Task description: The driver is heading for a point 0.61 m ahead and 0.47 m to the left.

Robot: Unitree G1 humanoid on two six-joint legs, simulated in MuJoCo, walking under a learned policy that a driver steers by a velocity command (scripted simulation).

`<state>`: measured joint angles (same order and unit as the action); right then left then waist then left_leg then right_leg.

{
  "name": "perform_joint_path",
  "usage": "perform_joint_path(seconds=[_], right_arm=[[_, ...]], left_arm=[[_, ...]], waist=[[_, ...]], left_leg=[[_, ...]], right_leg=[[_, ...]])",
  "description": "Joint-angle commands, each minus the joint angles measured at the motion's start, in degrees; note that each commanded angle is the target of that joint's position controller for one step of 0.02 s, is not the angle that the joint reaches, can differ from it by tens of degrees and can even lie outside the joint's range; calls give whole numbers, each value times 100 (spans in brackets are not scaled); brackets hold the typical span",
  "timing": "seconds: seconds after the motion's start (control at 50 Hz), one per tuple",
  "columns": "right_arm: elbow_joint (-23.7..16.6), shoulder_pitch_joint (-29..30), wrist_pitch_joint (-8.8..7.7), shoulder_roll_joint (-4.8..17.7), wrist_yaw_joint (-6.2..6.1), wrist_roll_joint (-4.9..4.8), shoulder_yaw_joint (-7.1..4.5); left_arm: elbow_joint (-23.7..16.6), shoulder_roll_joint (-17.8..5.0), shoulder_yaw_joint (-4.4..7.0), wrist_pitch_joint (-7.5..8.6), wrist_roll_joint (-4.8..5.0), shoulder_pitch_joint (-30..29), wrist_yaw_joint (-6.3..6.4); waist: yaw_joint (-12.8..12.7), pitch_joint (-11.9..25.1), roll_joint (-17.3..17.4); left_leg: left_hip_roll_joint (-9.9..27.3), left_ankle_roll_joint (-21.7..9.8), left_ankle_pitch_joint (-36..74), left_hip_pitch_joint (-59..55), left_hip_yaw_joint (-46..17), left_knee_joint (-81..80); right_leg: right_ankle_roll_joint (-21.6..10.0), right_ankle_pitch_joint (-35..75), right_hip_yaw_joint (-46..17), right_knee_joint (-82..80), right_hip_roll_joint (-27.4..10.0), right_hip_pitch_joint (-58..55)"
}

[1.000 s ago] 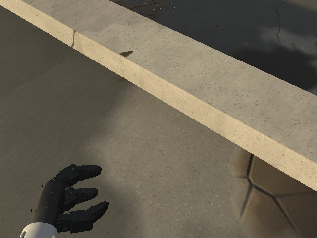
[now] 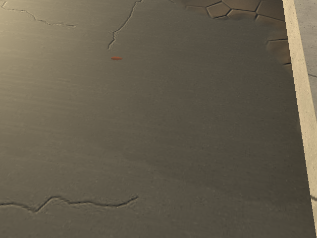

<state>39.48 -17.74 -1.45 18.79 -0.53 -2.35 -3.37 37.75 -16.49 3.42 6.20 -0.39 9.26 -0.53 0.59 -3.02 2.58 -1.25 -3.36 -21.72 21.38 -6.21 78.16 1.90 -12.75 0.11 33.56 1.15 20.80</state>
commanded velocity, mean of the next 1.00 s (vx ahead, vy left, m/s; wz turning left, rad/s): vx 0.39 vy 0.00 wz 0.77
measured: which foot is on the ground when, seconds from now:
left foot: up 0.00-0.32, down 0.34-0.80, up 0.82-1.00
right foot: down 0.00-0.34, up 0.36-0.78, down 0.80-1.00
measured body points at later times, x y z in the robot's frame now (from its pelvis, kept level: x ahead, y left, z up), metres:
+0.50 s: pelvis +0.34 +0.04 +0.00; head +0.40 +0.07 +0.44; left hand +0.39 +0.36 -0.09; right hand +0.61 -0.14 -0.09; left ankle +0.43 +0.11 -0.72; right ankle +0.37 -0.15 -0.62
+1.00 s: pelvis +0.51 +0.04 +0.01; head +0.54 +0.05 +0.46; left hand +0.42 +0.32 -0.09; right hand +0.82 -0.04 -0.09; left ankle +0.39 +0.11 -0.66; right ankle +0.63 -0.02 -0.72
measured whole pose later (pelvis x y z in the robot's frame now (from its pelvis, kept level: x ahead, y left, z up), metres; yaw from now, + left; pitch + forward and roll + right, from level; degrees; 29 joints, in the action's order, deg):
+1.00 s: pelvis +0.51 +0.04 +0.01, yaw +45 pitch +1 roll +0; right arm 37.7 -8.5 3.8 17.8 -1.9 -0.6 -3.2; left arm 40.4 -13.9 1.3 0.0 -0.6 9.4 0.8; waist -1.6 -3.6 1.2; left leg -4.5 4.6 -28.7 24.3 -7.8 57.4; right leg 0.4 -9.7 -3.5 27.9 0.5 19.1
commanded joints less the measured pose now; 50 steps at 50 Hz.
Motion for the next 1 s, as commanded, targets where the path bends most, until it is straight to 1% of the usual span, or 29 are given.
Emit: perform_joint_path(seconds=[0.02, 0.04, 0.08, 0.16, 0.22, 0.26, 0.28, 0.32, 0.34, 0.36, 0.38, 0.4, 0.42, 0.44, 0.46, 0.5, 0.56, 0.64, 0.74, 0.78, 0.8, 0.82, 0.84, 0.86, 0.88, 0.9, 0.92, 0.96, 1.0], right_arm=[[-750, 442, -53, 298, 96, -1, -64], [-790, 456, 3, 199, 120, -71, -52], [-924, 620, 78, 16, 166, -81, 5], [-1053, 1015, 37, 76, 255, -53, 34], [-1224, 1784, -66, 8, 409, 101, 67], [-1197, 1780, -133, 131, 550, 117, -14], [-1115, 1453, -125, 269, 586, 81, -95], [-720, -203, 2, 866, 531, 39, -418], [-458, -1063, 91, 1122, 382, 39, -586], [-515, -664, 169, 1338, 190, 25, -585], [-989, -173, -17, 1553, 219, 476, -451], [-1149, 6, -44, 1308, 280, 455, -482], [-1110, 262, -119, 1204, 316, 315, -456], [-1087, 570, -174, 934, 293, 144, -392], [-1112, 792, -180, 885, 267, 132, -372], [-1080, 982, -107, 831, 197, 210, -382], [-911, 811, 48, 929, -12, 168, -427], [-907, 890, 328, 756, -197, 129, -353], [-822, 703, 349, 502, -162, 228, -219], [-818, 846, 336, 375, -142, 181, -150], [-751, 596, 315, 186, -122, 202, -90], [-656, -120, 292, 30, -107, 271, -40], [-680, -25, 280, 503, -117, 219, -138], [-666, 259, 286, 867, -137, 234, -241], [-612, 547, 354, 910, -164, 203, -281], [-534, 606, 445, 778, -190, 196, -267], [-518, 601, 504, 634, -190, 190, -226], [-480, 596, 510, 227, -153, 161, -92], [-454, 723, 458, -15, -110, 178, 10]], left_arm=[[52, -500, 169, 35, -72, 640, 55], [167, -352, 135, 57, -13, 648, 37], [355, -302, 126, 71, 85, 679, 23], [463, -581, 147, 74, -66, 592, 82], [558, -834, 153, 9, -60, 679, 162], [635, -1207, 214, -36, -28, 934, 259], [631, -1415, 265, -73, 27, 986, 312], [451, -1624, 353, -168, 177, 670, 319], [334, -1410, 323, -139, 255, 516, 249], [180, -531, 110, -38, 43, 502, 144], [-108, -451, -48, 96, 15, 1625, 60], [-157, -1083, 26, 139, 23, 1002, 51], [-344, -1068, 45, 114, 114, 434, 90], [-272, -965, 39, 27, 39, 377, 177], [-216, -982, 51, -75, 3, 449, 210], [-204, -987, 90, -269, -43, 362, 221], [-280, -583, -9, -344, -121, 41, 248], [-277, -528, -30, -446, -39, -304, 204], [-408, -629, -5, -354, -22, -746, 146], [-330, -624, 42, -268, -28, -495, 100], [-343, -737, 61, -237, -100, -470, 93], [-456, -1057, 92, -275, -229, -673, 115], [-285, -940, 101, -321, -280, -203, 121], [-245, -863, 102, -335, -156, -62, 113], [-223, -772, 81, -374, -74, -36, 125], [-226, -709, 50, -418, -15, -96, 139], [-218, -668, 22, -462, 20, -229, 157], [-180, -536, -28, -556, -15, -451, 161], [-98, -508, -19, -633, -2, -365, 160]], waist=[[-326, 256, -721], [-267, 192, -850], [-164, -40, -753], [-91, -475, -462], [-285, -837, -116], [-240, -448, -332], [-29, -169, -648], [887, 626, -976], [1266, 919, -456], [769, 708, 1379], [1, 2577, 1533], [442, 3100, 225], [218, 1938, -349], [-74, 1438, -935], [-265, 1045, -859], [-397, 736, -631], [-318, 976, -505], [-141, 1255, 43], [156, 1010, 619], [-64, 906, 686], [-7, 877, 313], [457, 988, -1075], [204, 1006, -1763], [7, 1041, -1376], [-104, 955, -952], [-99, 865, -747], [-50, 773, -745], [73, 686, -1004], [-57, 790, -1341]], left_leg=[[878, -19, 482, 2131, -153, -15], [959, -43, 447, 2176, -100, -69], [1104, -72, 593, 2555, -36, -165], [1065, 70, 1757, 2818, 161, -890], [721, 18, 2608, 2061, 968, -2640], [108, -76, 2877, 935, 1587, -3425], [-157, -125, 2737, 451, 1711, -3546], [-440, -508, 2327, -1384, 1483, -3672], [-288, -757, 2886, -2815, 966, -4320], [474, -1197, 5420, -3564, -445, -4570], [2048, -2649, 5654, -4659, -3526, -4873], [1959, -2489, 3711, -4326, -3913, -5518], [1607, -2211, 2759, -3320, -3495, -5877], [1334, -1879, 2289, -2539, -3132, -5981], [1183, -1796, 2732, -1726, -2838, -6042], [831, -1628, 3606, -734, -2192, -6052], [433, -1437, 4609, -264, -1679, -5689], [117, -907, 3424, -217, -1441, -5406], [372, -824, 2611, -619, -2010, -5020], [289, -613, 2389, -683, -2114, -4662], [28, -341, 1579, -444, -1908, -4237], [-727, 63, -846, 107, -1167, -3177], [-881, 409, -1816, 757, -679, -2318], [-594, 604, -1620, 943, -656, -1497], [-529, 700, -1311, 1047, -614, -1062], [-491, 775, -1116, 1065, -581, -835], [-421, 818, -939, 972, -555, -860], [-298, 857, -655, 460, -72, -1803], [-132, 885, -594, -8, 279, -2987]], right_leg=[[-775, -796, -2082, -1946, -1571, -2024], [-773, -551, -1727, -2010, -1523, -1939], [-794, -76, -1189, -2153, -1579, -1815], [-783, 785, 20, -2558, -1468, -1527], [-499, 2655, 967, -2426, -1139, -1329], [-242, 4993, 1273, -1839, -1051, -1580], [-169, 6091, 1306, -1322, -1122, -1800], [-231, 7120, 1189, 685, -1346, -1519], [-76, 4915, 1167, 2341, -1036, -624], [134, -1695, 1107, 4784, 259, 782], [229, -2495, -549, 6321, 493, 1820], [43, -1949, -1110, 5961, 237, 1686], [-19, -1627, -1003, 5265, 127, 1953], [12, -1392, -1004, 4684, -167, 1843], [79, -1299, -990, 4324, -213, 1558], [237, -1285, -941, 3594, -295, 1058], [466, -786, -758, 2604, -68, 795], [547, 428, -665, 1583, 70, 520], [326, 320, -746, 541, -3, 294], [54, 935, -657, -596, -75, -341], [-190, 2033, -998, -1028, -553, -897], [-844, 4081, -2084, -943, -1642, -1516], [-1794, 4186, -3198, -1208, -2407, -1623], [-1943, 3452, -3391, -1215, -2380, -1578], [-1732, 2939, -2922, -1150, -2069, -1528], [-1518, 2545, -2526, -1141, -1818, -1408], [-1396, 2213, -2259, -1207, -1666, -1219], [-1125, 1807, -1519, -1351, -1126, -856], [-1120, 1719, -1240, -1353, -938, -963]])
Keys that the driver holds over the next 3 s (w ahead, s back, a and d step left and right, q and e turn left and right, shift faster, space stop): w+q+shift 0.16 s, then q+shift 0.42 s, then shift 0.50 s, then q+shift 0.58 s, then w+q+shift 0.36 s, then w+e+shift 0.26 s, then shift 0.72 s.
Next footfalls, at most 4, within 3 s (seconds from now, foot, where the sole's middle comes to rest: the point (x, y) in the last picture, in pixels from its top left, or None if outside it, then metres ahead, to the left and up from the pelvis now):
0.34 left None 0.47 0.12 -0.76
0.80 right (160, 193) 0.66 0.01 -0.76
1.12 left None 0.43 0.15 -0.76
1.42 right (161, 201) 0.63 0.01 -0.76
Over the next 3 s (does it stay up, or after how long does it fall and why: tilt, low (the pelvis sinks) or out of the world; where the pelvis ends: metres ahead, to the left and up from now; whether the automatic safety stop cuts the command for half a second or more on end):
stays up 0.32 0.71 0.01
